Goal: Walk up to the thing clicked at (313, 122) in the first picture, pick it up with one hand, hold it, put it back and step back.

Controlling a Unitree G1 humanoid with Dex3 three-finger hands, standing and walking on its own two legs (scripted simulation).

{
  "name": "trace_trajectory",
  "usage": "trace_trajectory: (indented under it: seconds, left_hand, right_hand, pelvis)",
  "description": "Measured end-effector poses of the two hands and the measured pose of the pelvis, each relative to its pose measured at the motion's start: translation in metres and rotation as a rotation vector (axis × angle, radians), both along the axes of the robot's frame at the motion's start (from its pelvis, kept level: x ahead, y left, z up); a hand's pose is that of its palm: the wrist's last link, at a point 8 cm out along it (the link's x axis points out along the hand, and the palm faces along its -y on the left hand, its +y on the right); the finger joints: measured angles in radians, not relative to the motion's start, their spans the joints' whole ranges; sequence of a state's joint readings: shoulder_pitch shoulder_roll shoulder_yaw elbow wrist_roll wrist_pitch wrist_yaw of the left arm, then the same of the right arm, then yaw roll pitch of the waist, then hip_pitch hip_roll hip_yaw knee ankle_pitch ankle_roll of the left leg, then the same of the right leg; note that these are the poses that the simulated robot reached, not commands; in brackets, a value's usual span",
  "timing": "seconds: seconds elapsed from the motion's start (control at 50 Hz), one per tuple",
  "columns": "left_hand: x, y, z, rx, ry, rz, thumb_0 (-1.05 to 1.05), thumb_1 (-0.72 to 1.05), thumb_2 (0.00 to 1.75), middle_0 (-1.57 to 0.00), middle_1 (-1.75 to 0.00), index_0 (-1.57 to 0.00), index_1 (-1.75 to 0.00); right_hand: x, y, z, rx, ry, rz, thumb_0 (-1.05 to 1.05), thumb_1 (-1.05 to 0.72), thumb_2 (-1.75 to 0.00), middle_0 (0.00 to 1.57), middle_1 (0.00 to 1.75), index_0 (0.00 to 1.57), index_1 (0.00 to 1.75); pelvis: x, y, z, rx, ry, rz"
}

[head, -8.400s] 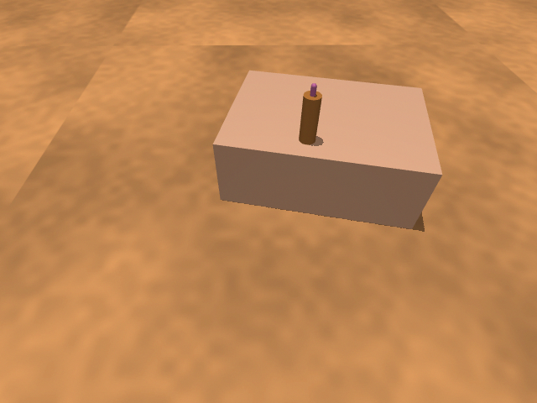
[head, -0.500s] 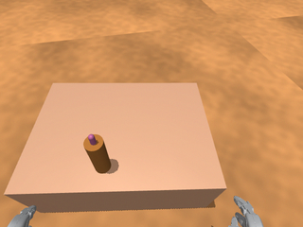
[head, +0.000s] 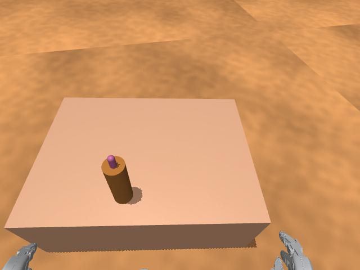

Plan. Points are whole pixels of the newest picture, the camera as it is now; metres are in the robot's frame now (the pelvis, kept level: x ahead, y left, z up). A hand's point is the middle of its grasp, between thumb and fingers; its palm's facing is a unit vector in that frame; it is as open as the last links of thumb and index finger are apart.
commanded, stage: go down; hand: left
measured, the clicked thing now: (117, 178) +0.47 +0.22 -0.22
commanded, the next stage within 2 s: none
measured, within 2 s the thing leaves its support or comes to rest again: neither
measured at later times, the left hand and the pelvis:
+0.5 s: hand (29, 238) +0.22 +0.33 -0.03, palm faces +0.21 -0.93 -0.31, open 17.6 cm; pelvis -0.01 +0.00 +0.00, yaw +1 degrees
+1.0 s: hand (14, 193) +0.30 +0.38 +0.01, palm faces +0.23 -0.96 -0.17, open 17.4 cm; pelvis -0.02 +0.00 +0.00, yaw -1 degrees
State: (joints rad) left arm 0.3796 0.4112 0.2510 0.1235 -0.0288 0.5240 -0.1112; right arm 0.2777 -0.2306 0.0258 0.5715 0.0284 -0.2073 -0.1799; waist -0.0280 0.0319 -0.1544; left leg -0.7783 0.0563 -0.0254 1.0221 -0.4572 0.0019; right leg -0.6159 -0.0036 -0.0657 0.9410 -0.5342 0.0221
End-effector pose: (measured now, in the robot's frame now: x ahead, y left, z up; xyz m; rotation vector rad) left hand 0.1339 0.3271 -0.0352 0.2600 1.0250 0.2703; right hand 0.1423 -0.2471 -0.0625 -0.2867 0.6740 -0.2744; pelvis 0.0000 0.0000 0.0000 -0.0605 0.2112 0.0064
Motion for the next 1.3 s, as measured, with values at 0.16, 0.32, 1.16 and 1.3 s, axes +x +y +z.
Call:
trace_trajectory:
  seconds: [0.16, 0.32, 1.16, 1.3]
  left_hand:
    - [-0.003, 0.004, 0.003, 0.0, -0.005, 0.006, -0.01, -0.59, 0.05, -0.08, -0.06, -0.07, -0.07]
    - [0.003, 0.012, 0.007, 0.003, -0.045, 0.021, -0.01, -0.59, 0.06, -0.08, -0.06, -0.07, -0.07]
    - [0.152, 0.107, 0.07, -0.085, -0.584, 0.0, -0.01, -0.46, 0.06, -0.06, -0.01, -0.03, -0.02]
    - [0.163, 0.112, 0.074, -0.086, -0.622, -0.004, -0.01, -0.44, 0.06, -0.06, -0.01, -0.04, -0.02]
  right_hand:
    - [-0.001, 0.001, 0.002, -0.004, -0.013, 0.003, 0.01, -0.87, -0.89, 0.21, 0.3, 0.21, 0.3]
    - [-0.004, 0.0, 0.0, -0.016, -0.006, 0.012, 0.01, -0.87, -0.89, 0.21, 0.3, 0.21, 0.3]
    - [-0.091, -0.033, -0.018, -0.111, 0.342, -0.008, 0.01, -0.88, -0.89, 0.21, 0.3, 0.21, 0.3]
    - [-0.093, -0.034, -0.021, -0.12, 0.376, -0.005, 0.01, -0.88, -0.89, 0.21, 0.3, 0.21, 0.3]
  pelvis:
    - [-0.003, 0.0, 0.0, -0.003, -0.003, 0.002]
    - [-0.006, -0.001, 0.0, -0.002, -0.005, 0.007]
    - [-0.02, -0.002, -0.001, -0.001, 0.064, -0.025]
    - [-0.019, -0.002, -0.003, -0.005, 0.083, -0.025]
